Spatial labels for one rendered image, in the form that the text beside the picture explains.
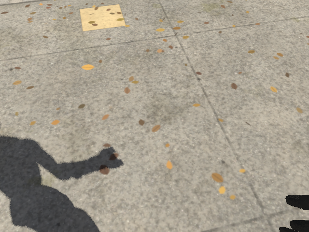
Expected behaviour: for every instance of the robot right hand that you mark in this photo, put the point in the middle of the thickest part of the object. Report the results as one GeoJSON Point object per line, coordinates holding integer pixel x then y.
{"type": "Point", "coordinates": [300, 201]}

